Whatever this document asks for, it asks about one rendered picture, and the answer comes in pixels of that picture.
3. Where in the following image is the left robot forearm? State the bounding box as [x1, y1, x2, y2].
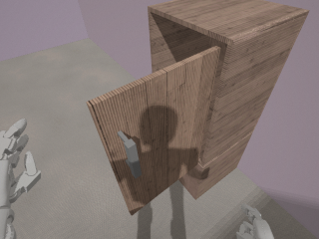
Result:
[0, 207, 17, 239]

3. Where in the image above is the left robot hand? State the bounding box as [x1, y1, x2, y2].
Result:
[0, 119, 41, 208]

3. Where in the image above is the handle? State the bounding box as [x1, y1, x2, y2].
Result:
[117, 130, 142, 178]

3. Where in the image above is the right robot hand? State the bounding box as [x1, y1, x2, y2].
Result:
[236, 203, 274, 239]

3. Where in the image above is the cupboard door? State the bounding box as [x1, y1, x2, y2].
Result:
[86, 46, 221, 216]

